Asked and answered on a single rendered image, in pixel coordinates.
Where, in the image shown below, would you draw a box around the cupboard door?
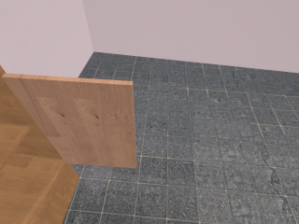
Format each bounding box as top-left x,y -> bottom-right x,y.
2,73 -> 137,169

